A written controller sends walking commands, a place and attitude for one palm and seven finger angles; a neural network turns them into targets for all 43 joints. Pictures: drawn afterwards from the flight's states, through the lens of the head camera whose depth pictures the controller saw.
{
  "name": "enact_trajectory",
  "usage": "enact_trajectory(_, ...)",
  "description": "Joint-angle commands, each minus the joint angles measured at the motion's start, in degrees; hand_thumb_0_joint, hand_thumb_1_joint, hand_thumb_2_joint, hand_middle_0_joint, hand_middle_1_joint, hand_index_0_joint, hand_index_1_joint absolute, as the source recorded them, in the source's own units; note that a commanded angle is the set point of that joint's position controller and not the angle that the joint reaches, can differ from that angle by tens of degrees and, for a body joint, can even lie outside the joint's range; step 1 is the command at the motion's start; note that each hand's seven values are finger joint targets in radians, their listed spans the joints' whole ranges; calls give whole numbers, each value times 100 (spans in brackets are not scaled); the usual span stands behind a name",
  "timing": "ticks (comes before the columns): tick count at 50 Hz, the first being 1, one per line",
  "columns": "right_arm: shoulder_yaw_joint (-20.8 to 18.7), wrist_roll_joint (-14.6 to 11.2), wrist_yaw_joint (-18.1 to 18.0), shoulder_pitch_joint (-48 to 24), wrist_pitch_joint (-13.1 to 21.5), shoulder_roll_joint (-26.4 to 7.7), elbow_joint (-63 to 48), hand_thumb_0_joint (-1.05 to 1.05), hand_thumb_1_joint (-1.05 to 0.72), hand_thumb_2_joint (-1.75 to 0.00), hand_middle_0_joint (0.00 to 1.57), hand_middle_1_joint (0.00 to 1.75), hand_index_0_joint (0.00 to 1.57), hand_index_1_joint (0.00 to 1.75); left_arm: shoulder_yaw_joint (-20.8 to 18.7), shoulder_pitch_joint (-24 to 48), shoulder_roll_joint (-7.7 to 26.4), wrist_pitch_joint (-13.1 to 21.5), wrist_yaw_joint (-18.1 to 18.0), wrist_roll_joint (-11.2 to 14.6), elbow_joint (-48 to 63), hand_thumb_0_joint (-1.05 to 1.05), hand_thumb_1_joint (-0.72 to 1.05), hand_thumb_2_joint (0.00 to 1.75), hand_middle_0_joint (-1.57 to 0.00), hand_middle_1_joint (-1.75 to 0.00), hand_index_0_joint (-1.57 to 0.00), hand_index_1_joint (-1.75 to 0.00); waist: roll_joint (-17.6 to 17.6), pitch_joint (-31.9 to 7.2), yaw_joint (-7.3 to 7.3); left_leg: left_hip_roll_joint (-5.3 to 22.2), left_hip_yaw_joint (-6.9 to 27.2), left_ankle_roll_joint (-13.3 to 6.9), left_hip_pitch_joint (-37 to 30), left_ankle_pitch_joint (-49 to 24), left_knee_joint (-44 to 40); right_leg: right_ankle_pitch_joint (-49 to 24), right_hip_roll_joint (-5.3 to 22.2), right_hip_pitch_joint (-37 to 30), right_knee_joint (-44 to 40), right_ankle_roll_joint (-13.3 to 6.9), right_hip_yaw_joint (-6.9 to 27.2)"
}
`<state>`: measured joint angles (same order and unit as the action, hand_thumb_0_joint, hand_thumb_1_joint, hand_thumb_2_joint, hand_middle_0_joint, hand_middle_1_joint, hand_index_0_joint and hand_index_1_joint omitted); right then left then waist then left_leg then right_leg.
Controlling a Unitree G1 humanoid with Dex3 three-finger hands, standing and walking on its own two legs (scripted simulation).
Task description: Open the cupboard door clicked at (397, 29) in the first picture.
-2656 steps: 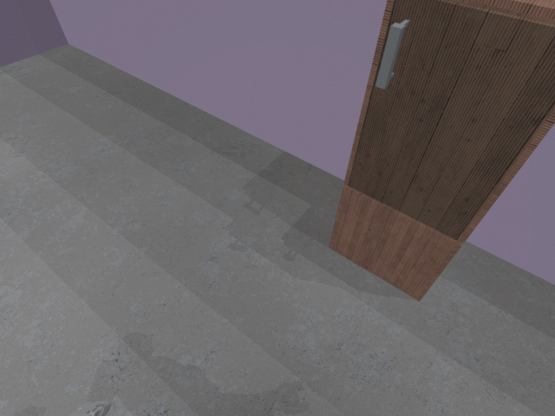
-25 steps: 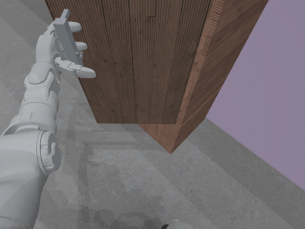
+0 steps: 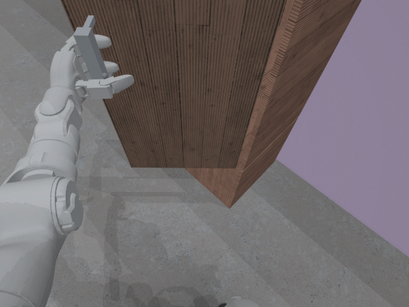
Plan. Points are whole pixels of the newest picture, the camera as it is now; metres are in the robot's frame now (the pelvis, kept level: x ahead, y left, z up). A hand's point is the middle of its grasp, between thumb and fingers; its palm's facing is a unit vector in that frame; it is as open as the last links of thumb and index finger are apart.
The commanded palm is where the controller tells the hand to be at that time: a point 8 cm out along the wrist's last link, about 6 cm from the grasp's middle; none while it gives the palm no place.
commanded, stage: close the thumb around the handle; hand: left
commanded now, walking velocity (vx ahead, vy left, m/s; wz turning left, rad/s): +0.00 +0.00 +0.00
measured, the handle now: (98, 59) +0.56 +0.16 +0.15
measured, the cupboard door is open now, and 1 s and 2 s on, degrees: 45 60 88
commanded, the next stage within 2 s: pull the door open along its arc in 0.34 s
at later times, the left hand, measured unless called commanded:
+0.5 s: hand (108, 73) +0.53 +0.14 +0.15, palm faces -0.07 -1.00 +0.00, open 5.6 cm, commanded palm +0.50 +0.19 +0.15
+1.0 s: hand (114, 109) +0.43 +0.12 +0.15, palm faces +0.09 -0.99 +0.11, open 5.8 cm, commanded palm +0.36 +0.16 +0.15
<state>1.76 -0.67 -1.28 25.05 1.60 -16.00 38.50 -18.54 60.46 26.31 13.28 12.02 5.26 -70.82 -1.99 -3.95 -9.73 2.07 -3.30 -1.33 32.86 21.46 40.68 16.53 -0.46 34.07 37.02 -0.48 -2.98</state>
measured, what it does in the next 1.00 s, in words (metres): stands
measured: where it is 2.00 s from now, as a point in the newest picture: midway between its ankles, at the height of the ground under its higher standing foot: outside the picture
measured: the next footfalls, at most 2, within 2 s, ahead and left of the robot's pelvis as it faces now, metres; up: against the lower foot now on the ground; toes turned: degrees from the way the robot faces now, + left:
none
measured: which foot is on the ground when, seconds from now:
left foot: down 0.00-1.00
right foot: down 0.00-1.00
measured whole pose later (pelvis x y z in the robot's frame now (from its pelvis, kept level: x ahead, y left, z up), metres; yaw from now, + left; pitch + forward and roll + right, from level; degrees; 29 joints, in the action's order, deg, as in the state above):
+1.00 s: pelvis +0.01 +0.00 +0.01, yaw -1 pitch +7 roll -1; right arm -0.2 -2.2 0.4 18.5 0.6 -14.4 34.9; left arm -12.4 29.0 7.1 2.9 -2.3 10.4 -28.3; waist -2.7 -5.3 -2.5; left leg 2.2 -4.8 -0.8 20.9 20.6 34.4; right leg 16.2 -1.0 23.6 32.6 -0.7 -1.4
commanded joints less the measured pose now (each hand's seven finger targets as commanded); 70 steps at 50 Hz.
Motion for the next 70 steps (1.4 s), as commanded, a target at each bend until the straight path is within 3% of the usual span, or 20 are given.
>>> enact_trajectory(1, -362, -4, -67, 866, 144, -1018, -286, 0, -90, -90, 20, 30, 20, 30, -216, 2992, 1409, 415, 11, 98, 1146, 0, 56, 76, -38, -131, -38, -131, -32, -2242, -92, -121, 410, -37, -1229, -1995, -313, -1947, -160, -966, -243, -38, 154)
enact_trajectory(6, -375, 11, -62, 869, 180, -981, -244, 0, -90, -90, 20, 30, 20, 30, 103, 3315, 1085, 472, 18, 59, 1399, 0, 84, 88, -40, -134, -40, -134, -559, -2515, -154, -96, 501, 22, -1626, -2270, -249, -1908, -148, -671, -179, -53, 121)
enact_trajectory(9, -388, 24, -52, 956, 188, -1020, -201, 0, -90, -90, 20, 30, 20, 30, -66, 3178, 1147, 433, -17, 149, 1208, 0, 90, 90, -40, -135, -40, -135, -245, -2443, -130, -92, 506, 1, -1555, -2344, -232, -1945, -169, -743, -183, -57, 89)
enact_trajectory(15, -378, 40, -38, 968, 128, -1016, -251, 0, -90, -90, 20, 30, 20, 30, -266, 3152, 1486, 381, -108, -13, 1244, 0, 90, 90, -40, -135, -40, -135, -274, -2473, -66, -114, 441, -8, -1352, -2379, -233, -2129, -158, -892, -152, -34, 130)
enact_trajectory(19, -400, 45, -13, 971, 117, -995, -328, 0, -90, -90, 20, 30, 20, 30, -245, 2879, 1297, 418, -82, 111, 1390, 0, 90, 90, -40, -135, -40, -135, -184, -2633, 24, -102, 433, 0, -1476, -2711, -213, -2340, -176, -1098, -118, -57, 92)
enact_trajectory(21, -393, 32, 1, 898, 102, -968, -326, 0, -90, -90, 20, 30, 20, 30, -39, 2973, 1086, 417, -50, 93, 1496, 0, 90, 90, -40, -135, -40, -135, -390, -2560, -30, -93, 428, 24, -1560, -2693, -226, -2317, -177, -951, -138, -45, 105)
enact_trajectory(23, -401, 34, -16, 949, 81, -1014, -256, 0, -90, -90, 20, 30, 20, 30, -142, 3197, 1299, 392, -88, 66, 1420, 0, 90, 90, -40, -135, -40, -135, -141, -2375, -128, -80, 437, 3, -1401, -2471, -244, -2215, -182, -921, -181, -29, 118)
enact_trajectory(31, -429, 11, 28, 782, 63, -949, -481, 0, -90, -90, 20, 30, 20, 30, -292, 2015, 1174, 406, 0, 196, 1870, 0, 90, 90, -40, -135, -40, -135, -257, -2799, 270, -73, 367, 19, -1676, -3107, -252, -2628, -179, -1317, -106, -59, 95)
enact_trajectory(40, -433, -169, 42, 54, 3, -804, -978, 0, -90, -90, 20, 30, 20, 30, -106, -167, 561, -61, 37, 557, 3437, 0, 90, 90, -40, -135, -40, -135, 160, -2268, 736, -100, 106, -51, -1470, -3004, -614, -2999, -135, -2191, -296, -81, 78)
enact_trajectory(44, -427, -218, 41, -320, 31, -717, -1149, 0, -90, -90, 20, 30, 20, 30, 196, -933, 102, -334, -76, 619, 4396, 0, 90, 90, -40, -135, -40, -135, 339, -2101, 821, -123, 43, -74, -1591, -2802, -754, -2989, -85, -2434, -408, -78, 65)
enact_trajectory(45, -402, -232, 75, -619, 98, -509, -1181, 0, -90, -90, 20, 30, 20, 30, -532, -861, -38, -487, -884, 928, 4919, 0, 90, 90, -40, -135, -40, -135, 199, -2000, 1267, -185, 43, -4, -1417, -2663, -800, -2756, -107, -2437, -521, -68, 21)
enact_trajectory(47, -398, -179, 180, -846, 208, -402, -1144, 0, -90, -90, 20, 30, 20, 30, 37, -1548, -914, -732, -1716, 739, 5597, 0, 90, 90, -40, -135, -40, -135, 276, -1809, 1179, -138, 36, 65, -1578, -2658, -913, -2611, -102, -2400, -558, -46, -55)
enact_trajectory(49, -427, -100, 242, -992, 216, -368, -1106, 0, -90, -90, 20, 30, 20, 30, 317, -2030, -1207, -911, -2400, 351, 6256, 0, 90, 90, -40, -135, -40, -135, 423, -1761, 1186, -111, 34, 67, -1664, -2772, -929, -2634, -62, -2490, -554, -31, -55)
enact_trajectory(50, -416, -69, 279, -1122, 193, -321, -1120, 0, -90, -90, 20, 30, 20, 30, 571, -2152, -1424, -1022, -2685, 138, 6669, 0, 90, 90, -40, -135, -40, -135, 160, -1806, 1189, -103, 13, 75, -1812, -2801, -961, -2650, -34, -2461, -545, -37, -18)
enact_trajectory(53, -392, 21, 293, -1467, 71, -206, -1181, 0, -90, -90, 20, 30, 20, 30, 1353, -2557, -2137, -1451, -3284, -249, 7641, 0, 90, 90, -40, -135, -40, -135, 174, -1821, 1153, -59, 48, 116, -2096, -2900, -1024, -2613, 27, -2578, -592, -73, -24)
enact_trajectory(55, -385, 45, 213, -1681, -31, -184, -1227, 0, -90, -90, 20, 30, 20, 30, 1859, -2652, -2525, -1714, -3485, -380, 8021, 0, 90, 90, -40, -135, -40, -135, 503, -1622, 1022, -43, 98, 87, -2220, -2593, -1087, -2405, 45, -2578, -728, -56, -30)
enact_trajectory(57, -350, 73, 159, -1906, -74, -74, -1266, 0, -90, -90, 20, 30, 20, 30, 2199, -2905, -2910, -1913, -3674, -404, 8445, 0, 90, 90, -40, -135, -40, -135, 469, -1552, 1054, -87, 115, 85, -2375, -2512, -1111, -2377, 62, -2697, -839, -74, -22)
enact_trajectory(59, -296, 114, 103, -2126, -140, -24, -1244, 0, -90, -90, 20, 30, 20, 30, 2309, -3298, -3039, -2060, -3910, -438, 8571, 0, 90, 90, -40, -135, -40, -135, 791, -1294, 1090, -115, 159, 77, -2348, -2214, -1170, -2122, 89, -2779, -1017, -65, -13)
enact_trajectory(65, -210, 186, 151, -2483, -336, 184, -1259, 0, -90, -90, 20, 30, 20, 30, 3140, -4058, -3589, -2197, -4098, -794, 9190, 0, 90, 90, -40, -135, -40, -135, 512, -881, 1101, -160, 225, 70, -2539, -2096, -1181, -1954, 175, -2693, -1198, -130, 62)
enact_trajectory(70, -181, 153, 350, -2698, -445, 289, -1407, 0, -90, -90, 20, 30, 20, 30, 3577, -5481, -3875, -2294, -4055, -673, 9947, 0, 90, 90, -40, -135, -40, -135, 441, -835, 1219, -161, 260, 105, -2486, -2171, -1110, -2119, 180, -2816, -1154, -152, 54)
